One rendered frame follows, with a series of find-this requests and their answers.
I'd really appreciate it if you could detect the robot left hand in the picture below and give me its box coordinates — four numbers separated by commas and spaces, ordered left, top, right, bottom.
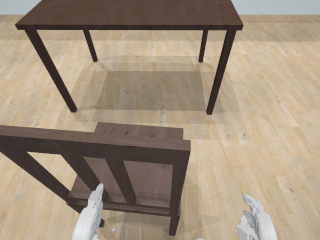
71, 183, 104, 240

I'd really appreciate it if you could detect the chair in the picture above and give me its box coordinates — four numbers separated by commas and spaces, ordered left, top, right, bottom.
0, 122, 191, 236

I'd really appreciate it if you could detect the robot right hand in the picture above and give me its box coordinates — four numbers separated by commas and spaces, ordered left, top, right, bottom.
237, 193, 278, 240

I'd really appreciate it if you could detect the table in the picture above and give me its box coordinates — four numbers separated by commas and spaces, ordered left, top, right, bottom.
15, 0, 244, 115

